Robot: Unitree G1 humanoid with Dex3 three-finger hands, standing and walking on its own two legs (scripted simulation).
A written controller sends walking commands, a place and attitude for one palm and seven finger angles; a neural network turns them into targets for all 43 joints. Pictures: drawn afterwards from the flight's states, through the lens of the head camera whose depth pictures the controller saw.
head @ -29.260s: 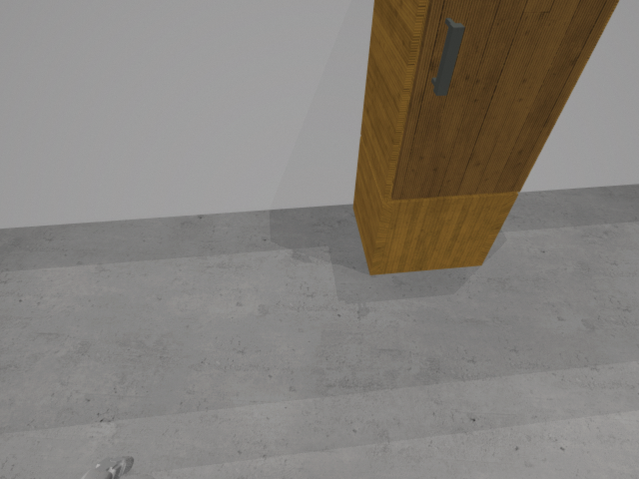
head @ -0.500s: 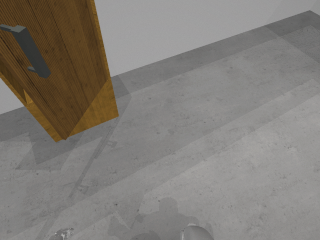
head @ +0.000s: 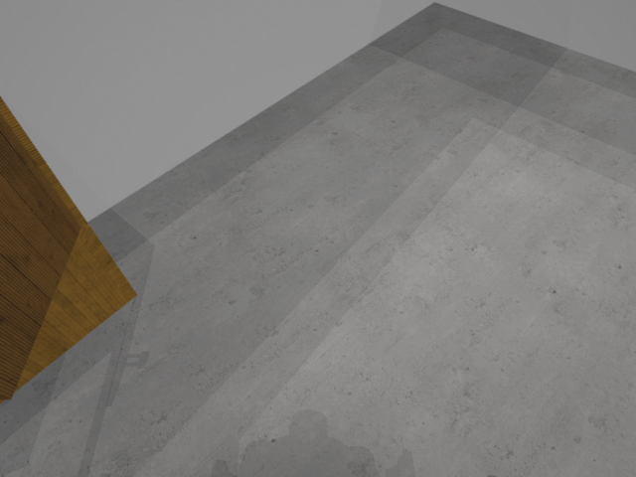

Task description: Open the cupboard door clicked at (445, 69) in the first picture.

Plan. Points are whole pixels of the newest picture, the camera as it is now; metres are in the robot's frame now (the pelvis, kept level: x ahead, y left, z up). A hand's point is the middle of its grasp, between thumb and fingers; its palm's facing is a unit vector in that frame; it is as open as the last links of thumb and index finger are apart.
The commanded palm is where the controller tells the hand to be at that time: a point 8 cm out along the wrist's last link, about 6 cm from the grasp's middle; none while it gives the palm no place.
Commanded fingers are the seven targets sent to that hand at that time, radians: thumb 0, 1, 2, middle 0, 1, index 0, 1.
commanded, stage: walk to a spot facing it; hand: left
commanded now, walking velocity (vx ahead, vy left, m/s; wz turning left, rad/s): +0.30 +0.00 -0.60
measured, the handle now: out of the picture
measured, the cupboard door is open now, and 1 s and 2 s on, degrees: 42 42 42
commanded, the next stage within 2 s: turn to face it in 1.26 s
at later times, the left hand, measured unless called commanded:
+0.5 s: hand (298, 329) +0.36 +0.05 -0.16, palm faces -0.34 -0.92 -0.22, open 7.4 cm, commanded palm none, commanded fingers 0.00 0.90 0.90 -0.20 -0.30 -0.20 -0.30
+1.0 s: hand (310, 304) +0.43 +0.03 -0.18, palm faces -0.34 -0.93 -0.15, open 7.4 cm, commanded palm none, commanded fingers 0.00 0.90 0.90 -0.20 -0.30 -0.20 -0.30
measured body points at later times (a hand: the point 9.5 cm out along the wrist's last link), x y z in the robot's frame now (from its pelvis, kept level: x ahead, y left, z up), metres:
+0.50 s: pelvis +0.17 -0.09 -0.01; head +0.23 -0.12 +0.44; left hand +0.38 +0.10 -0.14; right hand +0.03 -0.29 -0.16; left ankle +0.08 +0.09 -0.63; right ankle +0.18 -0.16 -0.73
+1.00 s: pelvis +0.42 -0.15 -0.01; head +0.45 -0.14 +0.44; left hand +0.45 +0.08 -0.17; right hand +0.45 -0.41 -0.13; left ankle +0.51 -0.08 -0.73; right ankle +0.24 -0.17 -0.64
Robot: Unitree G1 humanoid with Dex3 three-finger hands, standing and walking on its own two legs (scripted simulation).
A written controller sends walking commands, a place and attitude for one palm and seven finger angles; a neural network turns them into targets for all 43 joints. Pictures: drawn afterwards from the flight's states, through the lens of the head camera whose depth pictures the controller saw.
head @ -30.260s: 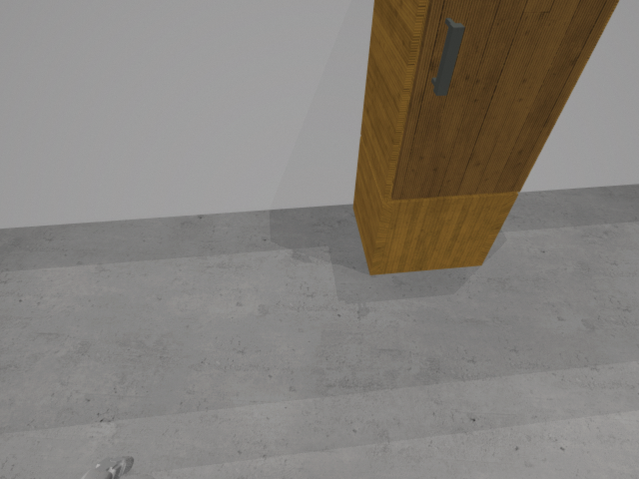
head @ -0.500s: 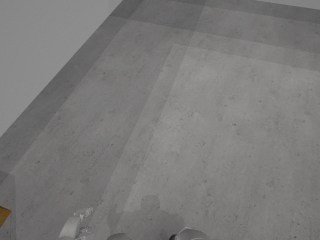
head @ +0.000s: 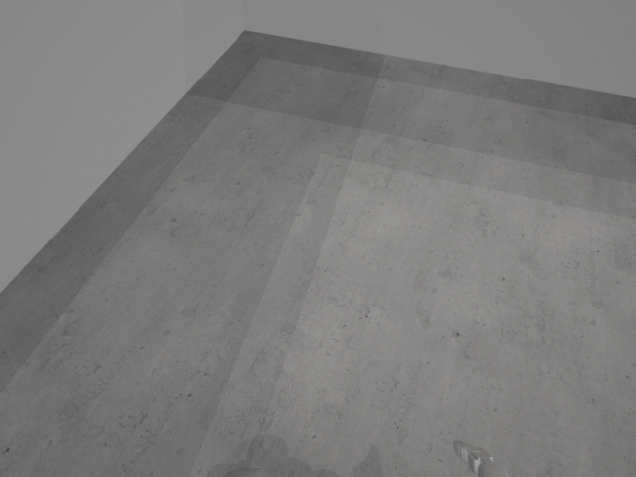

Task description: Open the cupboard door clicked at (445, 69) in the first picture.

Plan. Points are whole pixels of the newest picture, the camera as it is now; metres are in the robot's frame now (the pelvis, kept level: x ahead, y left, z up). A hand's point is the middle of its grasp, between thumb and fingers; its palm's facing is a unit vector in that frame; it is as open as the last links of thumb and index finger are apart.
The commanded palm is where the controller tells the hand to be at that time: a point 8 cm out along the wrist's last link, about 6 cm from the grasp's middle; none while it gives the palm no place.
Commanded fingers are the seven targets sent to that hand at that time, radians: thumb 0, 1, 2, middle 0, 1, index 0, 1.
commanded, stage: walk to a spot facing it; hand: left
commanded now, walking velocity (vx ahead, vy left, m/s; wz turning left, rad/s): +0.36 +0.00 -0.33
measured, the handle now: out of the picture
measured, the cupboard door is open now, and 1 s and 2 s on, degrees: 42 42 42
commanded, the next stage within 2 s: turn to face it in 0.26 s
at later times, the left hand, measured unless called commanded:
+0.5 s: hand (285, 325) +0.37 +0.09 -0.14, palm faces -0.17 -0.96 -0.23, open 7.4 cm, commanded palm none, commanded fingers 0.00 0.90 0.90 -0.20 -0.30 -0.20 -0.30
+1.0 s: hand (260, 307) +0.41 +0.14 -0.16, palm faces +0.16 -0.96 -0.21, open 7.3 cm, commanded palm none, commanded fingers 0.00 0.90 0.90 -0.20 -0.30 -0.20 -0.30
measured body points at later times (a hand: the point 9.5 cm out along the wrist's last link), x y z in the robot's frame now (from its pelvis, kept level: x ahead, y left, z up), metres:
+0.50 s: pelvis +0.23 -0.08 +0.01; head +0.27 -0.10 +0.46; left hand +0.38 +0.14 -0.13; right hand +0.13 -0.29 -0.15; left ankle +0.17 +0.08 -0.63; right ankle +0.24 -0.15 -0.72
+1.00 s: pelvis +0.34 -0.07 +0.01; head +0.39 -0.04 +0.46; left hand +0.40 +0.19 -0.14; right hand +0.44 -0.32 -0.12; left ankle +0.40 +0.01 -0.72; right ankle +0.33 -0.25 -0.64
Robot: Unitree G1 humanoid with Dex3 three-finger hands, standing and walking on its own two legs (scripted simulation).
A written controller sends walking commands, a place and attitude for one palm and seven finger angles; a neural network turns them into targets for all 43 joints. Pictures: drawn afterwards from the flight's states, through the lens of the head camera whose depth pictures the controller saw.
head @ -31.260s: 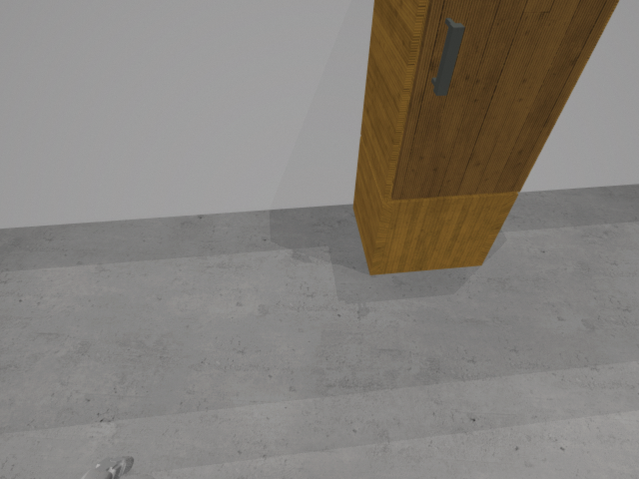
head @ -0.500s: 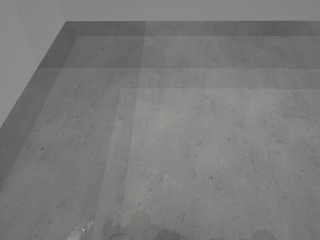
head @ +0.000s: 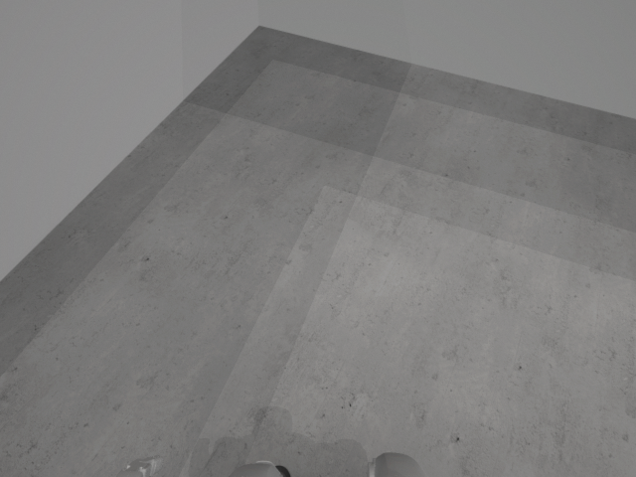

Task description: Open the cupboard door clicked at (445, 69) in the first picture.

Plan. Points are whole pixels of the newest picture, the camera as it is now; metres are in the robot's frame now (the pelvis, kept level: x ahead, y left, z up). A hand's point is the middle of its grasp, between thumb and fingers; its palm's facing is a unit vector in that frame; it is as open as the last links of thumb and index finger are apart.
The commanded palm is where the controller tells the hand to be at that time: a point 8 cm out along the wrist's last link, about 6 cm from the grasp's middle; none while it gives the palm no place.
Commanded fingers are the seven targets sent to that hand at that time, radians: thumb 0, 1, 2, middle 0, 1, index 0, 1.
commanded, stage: turn to face it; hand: left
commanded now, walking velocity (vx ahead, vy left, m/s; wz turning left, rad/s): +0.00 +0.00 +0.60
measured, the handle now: out of the picture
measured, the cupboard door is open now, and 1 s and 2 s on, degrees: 42 42 42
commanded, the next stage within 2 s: none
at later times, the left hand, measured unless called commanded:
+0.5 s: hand out of the picture +0.02 +0.11 -0.15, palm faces +0.33 -0.91 -0.25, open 7.4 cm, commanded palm none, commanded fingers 0.00 0.90 0.90 -0.20 -0.30 -0.20 -0.30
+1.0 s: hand out of the picture +0.02 +0.15 -0.15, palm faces +0.58 -0.76 -0.30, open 7.4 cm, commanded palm none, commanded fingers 0.00 0.90 0.90 -0.20 -0.30 -0.20 -0.30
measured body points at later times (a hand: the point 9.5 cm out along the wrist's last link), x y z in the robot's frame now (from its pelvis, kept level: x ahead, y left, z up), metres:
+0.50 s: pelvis +0.04 -0.09 +0.01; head +0.10 -0.08 +0.46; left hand +0.01 +0.16 -0.13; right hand +0.21 -0.31 -0.14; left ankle +0.00 +0.05 -0.67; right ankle +0.03 -0.19 -0.73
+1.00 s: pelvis +0.06 -0.10 +0.00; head +0.11 -0.07 +0.44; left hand -0.01 +0.19 -0.13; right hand +0.27 -0.26 -0.15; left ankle +0.01 +0.03 -0.73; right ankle +0.13 -0.21 -0.73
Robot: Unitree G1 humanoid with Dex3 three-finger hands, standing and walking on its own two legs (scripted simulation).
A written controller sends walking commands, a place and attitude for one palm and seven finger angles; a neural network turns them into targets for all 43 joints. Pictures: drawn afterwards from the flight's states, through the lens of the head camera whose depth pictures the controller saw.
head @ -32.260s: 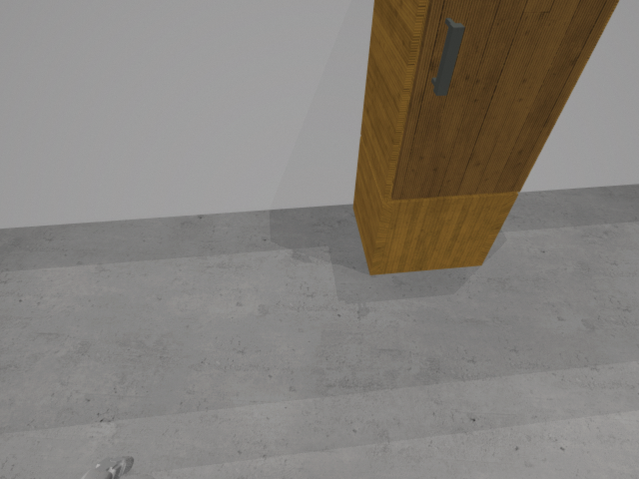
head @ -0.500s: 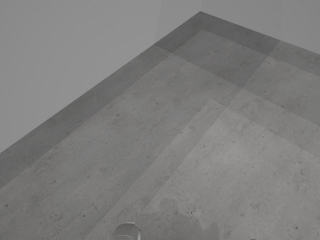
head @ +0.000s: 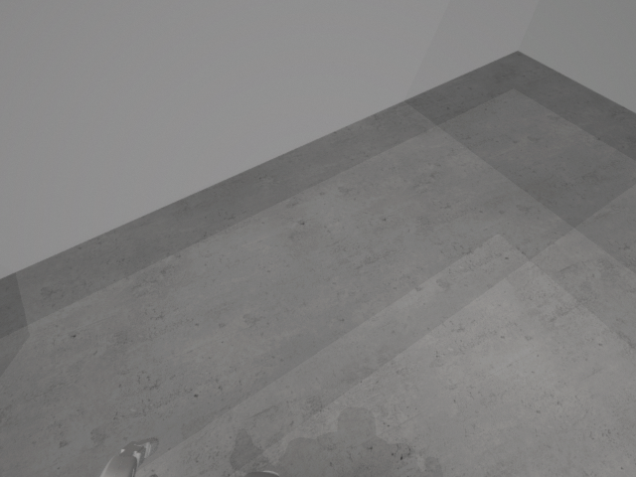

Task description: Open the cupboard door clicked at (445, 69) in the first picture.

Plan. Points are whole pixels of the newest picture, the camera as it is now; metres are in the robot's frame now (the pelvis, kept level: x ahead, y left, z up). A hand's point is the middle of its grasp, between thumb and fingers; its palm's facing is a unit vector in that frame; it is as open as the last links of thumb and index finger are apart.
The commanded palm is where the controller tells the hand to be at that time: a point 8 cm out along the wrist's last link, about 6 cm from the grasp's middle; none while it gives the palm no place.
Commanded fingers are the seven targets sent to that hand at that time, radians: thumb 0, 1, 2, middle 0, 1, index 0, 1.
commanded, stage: turn to face it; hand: left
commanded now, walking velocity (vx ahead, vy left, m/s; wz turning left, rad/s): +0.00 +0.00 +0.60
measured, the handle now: out of the picture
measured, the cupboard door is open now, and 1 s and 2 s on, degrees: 42 42 42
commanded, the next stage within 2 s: take the last steps up to it in 1.96 s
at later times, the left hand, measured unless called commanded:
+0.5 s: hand out of the picture +0.00 +0.23 -0.18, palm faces +0.34 -0.91 -0.23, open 7.4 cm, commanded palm none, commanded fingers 0.00 0.90 0.90 -0.20 -0.30 -0.20 -0.30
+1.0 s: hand out of the picture +0.01 +0.17 -0.14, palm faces +0.57 -0.78 -0.26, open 7.4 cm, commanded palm none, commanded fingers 0.00 0.90 0.90 -0.20 -0.30 -0.20 -0.30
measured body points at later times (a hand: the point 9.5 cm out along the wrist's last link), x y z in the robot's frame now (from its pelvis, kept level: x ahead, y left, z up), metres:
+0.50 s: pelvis +0.02 +0.01 +0.00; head +0.06 +0.06 +0.44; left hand -0.01 +0.28 -0.16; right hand +0.21 -0.20 -0.12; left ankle +0.01 +0.10 -0.73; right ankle +0.02 -0.15 -0.65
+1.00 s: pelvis +0.06 -0.03 +0.01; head +0.12 -0.01 +0.46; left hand -0.02 +0.21 -0.12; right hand +0.27 -0.20 -0.14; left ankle -0.03 +0.08 -0.65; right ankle +0.09 -0.14 -0.73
